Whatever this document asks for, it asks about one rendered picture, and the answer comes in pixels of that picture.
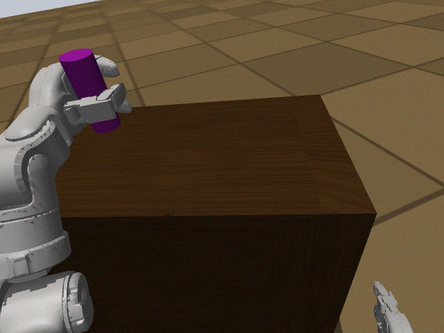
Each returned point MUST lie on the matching left robot hand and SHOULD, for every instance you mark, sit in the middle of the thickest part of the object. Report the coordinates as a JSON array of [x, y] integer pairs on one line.
[[51, 88]]

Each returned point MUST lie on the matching left robot arm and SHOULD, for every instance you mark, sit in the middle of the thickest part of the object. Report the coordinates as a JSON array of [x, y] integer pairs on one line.
[[32, 239]]

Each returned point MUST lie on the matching right robot hand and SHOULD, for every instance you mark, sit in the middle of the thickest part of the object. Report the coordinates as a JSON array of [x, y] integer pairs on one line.
[[389, 319]]

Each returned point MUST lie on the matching can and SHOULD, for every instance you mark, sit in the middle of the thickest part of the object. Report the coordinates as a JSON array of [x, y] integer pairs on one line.
[[85, 77]]

